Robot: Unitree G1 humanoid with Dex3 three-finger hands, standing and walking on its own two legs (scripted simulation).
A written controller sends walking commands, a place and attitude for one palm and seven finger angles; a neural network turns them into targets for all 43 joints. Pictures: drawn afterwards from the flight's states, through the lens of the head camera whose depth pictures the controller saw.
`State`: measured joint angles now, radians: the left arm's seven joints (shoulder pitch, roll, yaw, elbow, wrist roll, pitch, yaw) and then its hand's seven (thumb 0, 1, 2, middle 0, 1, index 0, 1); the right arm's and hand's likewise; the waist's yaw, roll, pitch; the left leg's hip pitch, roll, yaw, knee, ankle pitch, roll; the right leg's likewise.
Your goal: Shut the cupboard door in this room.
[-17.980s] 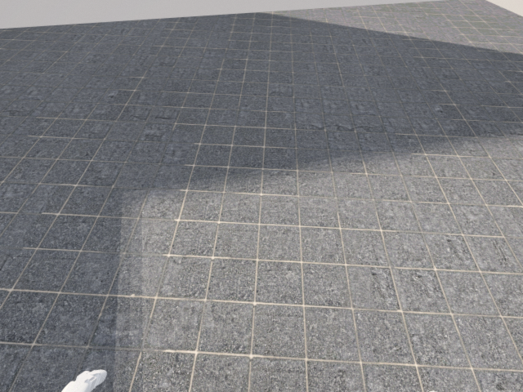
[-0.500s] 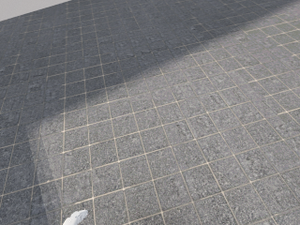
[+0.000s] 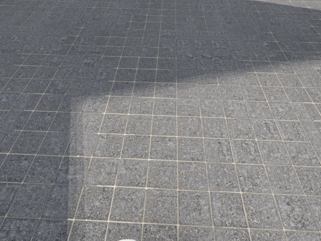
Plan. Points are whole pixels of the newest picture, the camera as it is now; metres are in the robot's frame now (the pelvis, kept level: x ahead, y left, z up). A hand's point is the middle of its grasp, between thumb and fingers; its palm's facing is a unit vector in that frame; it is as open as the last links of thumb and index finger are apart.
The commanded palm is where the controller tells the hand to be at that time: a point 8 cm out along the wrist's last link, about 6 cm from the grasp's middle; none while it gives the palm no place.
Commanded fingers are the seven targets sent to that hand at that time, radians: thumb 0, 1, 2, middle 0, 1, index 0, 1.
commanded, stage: turn or walk to find it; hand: left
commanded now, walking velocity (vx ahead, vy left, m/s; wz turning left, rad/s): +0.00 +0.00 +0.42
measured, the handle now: out of the picture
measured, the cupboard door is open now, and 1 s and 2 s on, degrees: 77 77 77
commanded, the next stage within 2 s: stand and wait in 0.38 s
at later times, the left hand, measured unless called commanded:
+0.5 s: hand out of the picture +0.06 +0.22 -0.15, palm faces +0.17 -0.95 -0.27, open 7.4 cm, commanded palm none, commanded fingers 0.00 0.90 0.90 -0.20 -0.30 -0.20 -0.30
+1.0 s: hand out of the picture -0.10 +0.20 -0.18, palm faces +0.46 -0.85 -0.25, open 7.4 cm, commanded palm none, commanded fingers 0.00 0.90 0.90 -0.20 -0.30 -0.20 -0.30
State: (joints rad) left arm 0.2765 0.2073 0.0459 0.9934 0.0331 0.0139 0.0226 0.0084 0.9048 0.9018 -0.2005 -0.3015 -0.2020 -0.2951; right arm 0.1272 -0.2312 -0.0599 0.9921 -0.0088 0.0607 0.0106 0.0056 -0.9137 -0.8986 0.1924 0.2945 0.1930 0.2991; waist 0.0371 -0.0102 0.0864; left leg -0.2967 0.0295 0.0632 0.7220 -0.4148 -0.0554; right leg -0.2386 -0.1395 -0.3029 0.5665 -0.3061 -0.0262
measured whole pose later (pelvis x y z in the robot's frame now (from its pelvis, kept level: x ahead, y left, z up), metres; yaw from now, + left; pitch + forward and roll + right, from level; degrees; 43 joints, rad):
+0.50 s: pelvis -0.02 +0.00 +0.00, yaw +10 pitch +1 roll +1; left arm 0.12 0.21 0.04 0.93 0.01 0.04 0.02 0.01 0.91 0.90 -0.20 -0.30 -0.20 -0.29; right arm 0.22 -0.20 -0.06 0.99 -0.02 0.04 0.00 0.00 -0.91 -0.90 0.20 0.30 0.20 0.30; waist -0.04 0.02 0.07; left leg -0.29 -0.05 -0.07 0.51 -0.23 0.01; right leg -0.31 -0.05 -0.04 0.66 -0.38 0.08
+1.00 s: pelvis -0.04 +0.00 -0.01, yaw +26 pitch +0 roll +0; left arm 0.25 0.22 0.05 0.96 0.03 0.02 0.02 0.01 0.90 0.90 -0.20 -0.30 -0.20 -0.30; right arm 0.14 -0.25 -0.07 0.97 -0.01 0.05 0.02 0.01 -0.91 -0.90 0.19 0.29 0.19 0.30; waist 0.02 -0.02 0.09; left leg -0.28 0.03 0.06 0.64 -0.34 -0.06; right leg -0.25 -0.18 -0.28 0.62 -0.34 0.03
